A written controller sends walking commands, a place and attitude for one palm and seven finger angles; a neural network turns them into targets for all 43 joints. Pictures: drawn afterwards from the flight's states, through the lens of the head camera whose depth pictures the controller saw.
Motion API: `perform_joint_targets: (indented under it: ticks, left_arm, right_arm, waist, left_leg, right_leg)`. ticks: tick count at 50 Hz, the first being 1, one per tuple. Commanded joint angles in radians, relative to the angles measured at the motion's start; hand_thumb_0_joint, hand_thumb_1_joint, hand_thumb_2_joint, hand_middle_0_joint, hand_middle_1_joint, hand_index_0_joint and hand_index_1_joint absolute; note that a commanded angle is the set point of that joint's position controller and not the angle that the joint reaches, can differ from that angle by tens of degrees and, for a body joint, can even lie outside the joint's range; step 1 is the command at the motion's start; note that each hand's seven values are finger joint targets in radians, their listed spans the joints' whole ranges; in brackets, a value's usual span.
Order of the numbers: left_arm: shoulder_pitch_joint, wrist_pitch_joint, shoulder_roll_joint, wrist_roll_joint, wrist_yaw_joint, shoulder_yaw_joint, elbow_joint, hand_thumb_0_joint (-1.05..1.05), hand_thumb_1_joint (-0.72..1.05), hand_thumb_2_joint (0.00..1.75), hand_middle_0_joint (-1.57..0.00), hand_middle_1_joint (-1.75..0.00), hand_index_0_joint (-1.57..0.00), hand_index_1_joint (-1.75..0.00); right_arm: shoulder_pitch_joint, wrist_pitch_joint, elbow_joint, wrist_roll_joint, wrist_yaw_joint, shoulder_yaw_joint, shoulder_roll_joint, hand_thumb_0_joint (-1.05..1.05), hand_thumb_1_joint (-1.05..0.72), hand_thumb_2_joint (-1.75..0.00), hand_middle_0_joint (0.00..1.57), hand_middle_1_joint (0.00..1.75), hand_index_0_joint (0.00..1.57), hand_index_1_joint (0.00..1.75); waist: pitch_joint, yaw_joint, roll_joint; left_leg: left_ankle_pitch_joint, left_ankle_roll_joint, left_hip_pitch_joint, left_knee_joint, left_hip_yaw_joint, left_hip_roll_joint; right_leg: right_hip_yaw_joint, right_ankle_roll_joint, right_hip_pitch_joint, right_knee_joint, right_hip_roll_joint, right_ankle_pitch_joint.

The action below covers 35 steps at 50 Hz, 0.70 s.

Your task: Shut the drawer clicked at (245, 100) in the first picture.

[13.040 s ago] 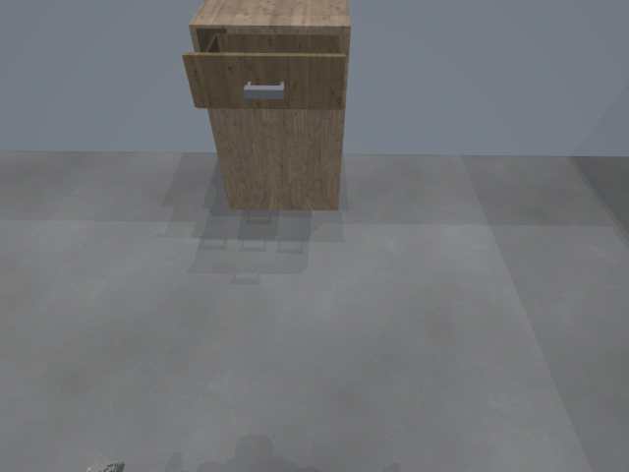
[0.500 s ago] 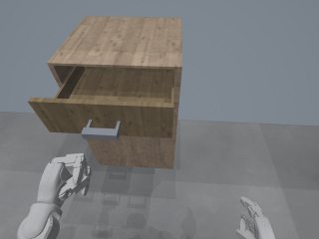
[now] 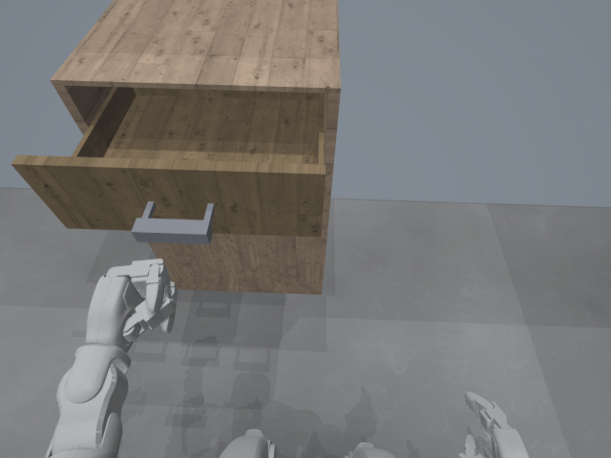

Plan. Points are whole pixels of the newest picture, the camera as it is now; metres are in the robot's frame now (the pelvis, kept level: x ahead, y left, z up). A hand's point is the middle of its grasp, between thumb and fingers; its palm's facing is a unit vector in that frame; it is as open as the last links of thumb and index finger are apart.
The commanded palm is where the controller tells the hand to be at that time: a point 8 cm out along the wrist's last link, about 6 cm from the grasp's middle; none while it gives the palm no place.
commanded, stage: bring the fist close to the handle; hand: left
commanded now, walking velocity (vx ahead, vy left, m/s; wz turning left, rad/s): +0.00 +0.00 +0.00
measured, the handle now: (176, 219) +0.46 +0.22 +0.00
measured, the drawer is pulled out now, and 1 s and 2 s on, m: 0.20 0.20 0.10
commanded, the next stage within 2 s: push the drawer shut in 0.80 s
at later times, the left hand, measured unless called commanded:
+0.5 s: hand (189, 284) +0.35 +0.18 +0.00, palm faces -0.03 -1.00 -0.03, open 3.2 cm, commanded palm +0.33 +0.23 +0.01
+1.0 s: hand (195, 283) +0.35 +0.17 +0.00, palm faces -0.01 -1.00 -0.05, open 3.2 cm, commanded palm +0.34 +0.23 +0.01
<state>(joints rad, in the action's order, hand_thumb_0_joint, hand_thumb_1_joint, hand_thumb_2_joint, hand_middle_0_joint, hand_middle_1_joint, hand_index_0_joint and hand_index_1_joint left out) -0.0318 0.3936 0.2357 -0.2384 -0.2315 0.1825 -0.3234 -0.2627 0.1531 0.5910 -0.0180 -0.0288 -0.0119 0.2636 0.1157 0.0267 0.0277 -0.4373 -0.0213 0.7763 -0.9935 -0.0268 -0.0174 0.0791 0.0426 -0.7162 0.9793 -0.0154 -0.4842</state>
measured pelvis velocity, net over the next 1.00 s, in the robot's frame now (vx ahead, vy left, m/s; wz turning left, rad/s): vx -0.01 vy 0.01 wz -0.02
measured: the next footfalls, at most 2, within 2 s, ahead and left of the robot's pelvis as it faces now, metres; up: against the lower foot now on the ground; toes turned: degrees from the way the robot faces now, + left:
none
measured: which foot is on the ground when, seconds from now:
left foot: down 0.00-1.00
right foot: down 0.00-1.00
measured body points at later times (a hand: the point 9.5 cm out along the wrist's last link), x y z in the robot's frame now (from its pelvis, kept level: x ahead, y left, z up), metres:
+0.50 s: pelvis -0.01 +0.02 -0.03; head +0.08 +0.02 +0.41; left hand +0.34 +0.23 +0.00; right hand +0.12 -0.24 -0.14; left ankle +0.03 +0.11 -0.68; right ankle +0.00 -0.09 -0.68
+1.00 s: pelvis -0.01 +0.01 -0.03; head +0.08 +0.02 +0.41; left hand +0.34 +0.23 +0.00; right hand +0.12 -0.24 -0.14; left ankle +0.03 +0.11 -0.68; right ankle +0.00 -0.09 -0.68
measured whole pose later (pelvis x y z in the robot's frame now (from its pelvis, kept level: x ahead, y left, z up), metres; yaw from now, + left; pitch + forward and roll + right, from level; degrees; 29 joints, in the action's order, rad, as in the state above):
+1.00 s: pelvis -0.01 +0.01 -0.03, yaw -1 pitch +18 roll -2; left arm 0.21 0.45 0.23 -0.17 -0.14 0.16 -0.53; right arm -0.25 0.02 0.57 -0.01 -0.01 -0.01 0.26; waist 0.15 0.05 0.03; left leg -0.49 -0.04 0.99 -1.16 -0.03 -0.02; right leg 0.07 0.03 -0.93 1.14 -0.01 -0.53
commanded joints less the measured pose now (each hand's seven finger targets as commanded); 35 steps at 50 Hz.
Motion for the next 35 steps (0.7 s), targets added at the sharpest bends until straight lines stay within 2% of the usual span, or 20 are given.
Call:
perform_joint_targets:
  ticks: [1, 3, 5, 9, 12, 14, 16, 18, 19, 21, 22, 23, 24, 27, 28, 29, 30, 32, 35]
  left_arm:
    - [0.248, 0.092, 0.131, -0.007, -0.002, 0.040, 0.164, 0.00, 0.90, 0.90, -1.40, -1.60, -1.40, -1.60]
    - [0.299, 0.093, 0.145, 0.000, 0.005, 0.042, 0.143, 0.00, 0.90, 0.90, -1.40, -1.60, -1.40, -1.60]
    - [0.351, 0.097, 0.156, 0.010, 0.016, 0.054, 0.130, 0.00, 0.90, 0.90, -1.40, -1.60, -1.40, -1.60]
    - [0.375, 0.099, 0.153, 0.019, 0.031, 0.057, 0.090, 0.00, 0.90, 0.90, -1.40, -1.60, -1.40, -1.60]
    - [0.425, 0.098, 0.151, 0.023, 0.036, 0.058, 0.039, 0.00, 0.90, 0.90, -1.40, -1.60, -1.40, -1.60]
    - [0.429, 0.100, 0.173, 0.029, 0.035, 0.077, 0.000, 0.00, 0.90, 0.90, -1.40, -1.60, -1.40, -1.60]
    - [0.449, 0.103, 0.147, 0.025, 0.031, 0.057, -0.008, 0.00, 0.90, 0.90, -1.40, -1.60, -1.40, -1.60]
    - [0.468, 0.113, 0.153, 0.031, 0.033, 0.053, -0.012, 0.00, 0.90, 0.90, -1.40, -1.60, -1.40, -1.60]
    - [0.490, 0.116, 0.131, 0.034, 0.033, 0.034, -0.012, 0.00, 0.90, 0.90, -1.40, -1.60, -1.40, -1.60]
    - [0.505, 0.126, 0.135, 0.037, 0.039, 0.033, 0.010, 0.00, 0.90, 0.90, -1.40, -1.60, -1.40, -1.60]
    - [0.488, 0.128, 0.140, 0.036, 0.044, 0.040, 0.031, 0.00, 0.90, 0.90, -1.40, -1.60, -1.40, -1.60]
    - [0.490, 0.125, 0.144, 0.038, 0.047, 0.033, 0.033, 0.00, 0.90, 0.90, -1.40, -1.60, -1.40, -1.60]
    - [0.473, 0.125, 0.148, 0.041, 0.053, 0.042, 0.043, 0.00, 0.90, 0.90, -1.40, -1.60, -1.40, -1.60]
    - [0.490, 0.115, 0.132, 0.045, 0.074, 0.026, 0.039, 0.00, 0.90, 0.90, -1.40, -1.60, -1.40, -1.60]
    - [0.495, 0.115, 0.149, 0.049, 0.081, 0.035, 0.046, 0.00, 0.90, 0.90, -1.40, -1.60, -1.40, -1.60]
    - [0.465, 0.111, 0.145, 0.052, 0.086, 0.040, 0.030, 0.00, 0.90, 0.90, -1.40, -1.60, -1.40, -1.60]
    - [0.469, 0.110, 0.140, 0.052, 0.091, 0.036, 0.033, 0.00, 0.90, 0.90, -1.40, -1.60, -1.40, -1.60]
    - [0.510, 0.111, 0.121, 0.058, 0.095, 0.009, 0.034, 0.00, 0.90, 0.90, -1.40, -1.60, -1.40, -1.60]
    - [0.505, 0.113, 0.136, 0.061, 0.100, 0.027, 0.005, 0.00, 0.90, 0.90, -1.40, -1.60, -1.40, -1.60]
  right_arm:
    - [0.025, 0.045, -0.122, -0.005, -0.005, 0.053, 0.129, 0.00, -0.90, -0.90, 0.20, 0.30, 0.20, 0.30]
    - [0.024, 0.036, -0.121, -0.002, -0.007, 0.051, 0.134, 0.00, -0.90, -0.90, 0.20, 0.30, 0.20, 0.30]
    - [0.026, 0.028, -0.119, -0.001, -0.008, 0.052, 0.132, 0.00, -0.90, -0.90, 0.20, 0.30, 0.20, 0.30]
    - [0.015, 0.011, -0.124, 0.004, -0.005, 0.052, 0.133, 0.00, -0.90, -0.90, 0.20, 0.30, 0.20, 0.30]
    - [0.008, -0.003, -0.117, 0.005, -0.001, 0.051, 0.133, 0.00, -0.90, -0.90, 0.20, 0.30, 0.20, 0.30]
    - [0.001, -0.013, -0.119, 0.006, 0.000, 0.050, 0.137, 0.00, -0.90, -0.90, 0.20, 0.30, 0.20, 0.30]
    - [-0.002, -0.022, -0.123, 0.006, 0.004, 0.051, 0.137, 0.00, -0.90, -0.90, 0.20, 0.30, 0.20, 0.30]
    - [-0.011, -0.029, -0.122, 0.008, 0.006, 0.053, 0.143, 0.00, -0.90, -0.90, 0.20, 0.30, 0.20, 0.30]
    - [-0.012, -0.032, -0.120, 0.009, 0.008, 0.053, 0.140, 0.00, -0.90, -0.90, 0.20, 0.30, 0.20, 0.30]
    - [-0.017, -0.038, -0.120, 0.009, 0.012, 0.058, 0.143, 0.00, -0.90, -0.90, 0.20, 0.30, 0.20, 0.30]
    - [-0.018, -0.042, -0.126, 0.008, 0.014, 0.060, 0.144, 0.00, -0.90, -0.90, 0.20, 0.30, 0.20, 0.30]
    - [-0.022, -0.046, -0.127, 0.009, 0.014, 0.060, 0.149, 0.00, -0.90, -0.90, 0.20, 0.30, 0.20, 0.30]
    - [-0.024, -0.051, -0.128, 0.008, 0.014, 0.062, 0.147, 0.00, -0.90, -0.90, 0.20, 0.30, 0.20, 0.30]
    - [-0.019, -0.064, -0.126, 0.006, 0.014, 0.059, 0.144, 0.00, -0.90, -0.90, 0.20, 0.30, 0.20, 0.30]
    - [-0.019, -0.067, -0.128, 0.007, 0.011, 0.059, 0.149, 0.00, -0.90, -0.90, 0.20, 0.30, 0.20, 0.30]
    - [-0.017, -0.071, -0.130, 0.007, 0.012, 0.058, 0.145, 0.00, -0.90, -0.90, 0.20, 0.30, 0.20, 0.30]
    - [-0.018, -0.074, -0.130, 0.006, 0.011, 0.058, 0.145, 0.00, -0.90, -0.90, 0.20, 0.30, 0.20, 0.30]
    - [-0.015, -0.078, -0.126, 0.005, 0.010, 0.057, 0.143, 0.00, -0.90, -0.90, 0.20, 0.30, 0.20, 0.30]
    - [-0.020, -0.083, -0.123, 0.007, 0.008, 0.057, 0.146, 0.00, -0.90, -0.90, 0.20, 0.30, 0.20, 0.30]
  waist:
    - [0.258, 0.017, -0.022]
    - [0.258, 0.021, -0.025]
    - [0.285, 0.016, 0.004]
    - [0.342, 0.013, -0.002]
    - [0.340, 0.022, -0.003]
    - [0.336, 0.013, -0.006]
    - [0.355, 0.018, 0.002]
    - [0.366, 0.023, 0.007]
    - [0.377, 0.029, 0.006]
    - [0.399, 0.025, 0.038]
    - [0.422, 0.014, 0.050]
    - [0.424, 0.023, 0.038]
    - [0.431, 0.016, 0.033]
    - [0.394, 0.025, 0.023]
    - [0.391, 0.026, 0.019]
    - [0.389, 0.016, 0.021]
    - [0.390, 0.023, 0.006]
    - [0.371, 0.037, 0.014]
    - [0.368, 0.031, 0.004]
  left_leg:
    - [0.211, -0.008, -0.133, 0.078, 0.047, 0.008]
    - [0.186, -0.010, -0.107, 0.067, 0.052, 0.008]
    - [0.178, -0.006, -0.109, 0.062, 0.056, 0.007]
    - [0.205, -0.006, -0.106, 0.038, 0.057, 0.005]
    - [0.186, -0.003, -0.076, 0.019, 0.057, 0.004]
    - [0.188, -0.003, -0.054, 0.009, 0.059, 0.003]
    - [0.190, -0.002, -0.054, -0.003, 0.057, 0.004]
    - [0.200, -0.002, -0.060, -0.013, 0.069, -0.001]
    - [0.204, -0.001, -0.066, -0.019, 0.071, -0.002]
    - [0.217, 0.005, -0.090, -0.024, 0.076, -0.004]
    - [0.232, 0.008, -0.117, -0.018, 0.082, -0.006]
    - [0.248, 0.007, -0.126, -0.018, 0.089, -0.009]
    - [0.259, 0.009, -0.138, -0.014, 0.090, -0.012]
    - [0.206, 0.008, -0.112, -0.004, 0.090, -0.009]
    - [0.210, 0.006, -0.109, -0.006, 0.094, -0.009]
    - [0.202, 0.008, -0.107, -0.001, 0.088, -0.008]
    - [0.202, 0.006, -0.103, -0.002, 0.087, -0.009]
    - [0.169, 0.005, -0.096, -0.002, 0.086, -0.008]
    - [0.173, 0.007, -0.103, 0.001, 0.093, -0.009]
  right_leg:
    - [-0.071, -0.030, 0.048, -0.110, 0.005, 0.261]
    - [-0.070, -0.028, 0.023, -0.096, 0.003, 0.225]
    - [-0.067, -0.024, 0.003, -0.078, 0.003, 0.208]
    - [-0.060, -0.022, -0.008, -0.046, -0.002, 0.228]
    - [-0.059, -0.023, -0.040, -0.031, -0.003, 0.213]
    - [-0.059, -0.019, -0.049, -0.017, -0.005, 0.216]
    - [-0.058, -0.019, -0.062, -0.008, -0.004, 0.218]
    - [-0.051, -0.016, -0.096, 0.011, -0.010, 0.210]
    - [-0.049, -0.017, -0.106, 0.016, -0.009, 0.212]
    - [-0.046, -0.015, -0.128, 0.025, -0.008, 0.210]
    - [-0.042, -0.012, -0.127, 0.027, -0.009, 0.209]
    - [-0.037, -0.011, -0.131, 0.032, -0.014, 0.216]
    - [-0.035, -0.012, -0.132, 0.030, -0.014, 0.220]
    - [-0.036, -0.015, -0.134, 0.018, -0.014, 0.183]
    - [-0.033, -0.012, -0.138, 0.024, -0.016, 0.184]
    - [-0.035, -0.012, -0.131, 0.018, -0.015, 0.180]
    - [-0.035, -0.015, -0.128, 0.016, -0.014, 0.184]
    - [-0.036, -0.017, -0.143, 0.009, -0.012, 0.160]
    - [-0.032, -0.013, -0.147, 0.010, -0.014, 0.159]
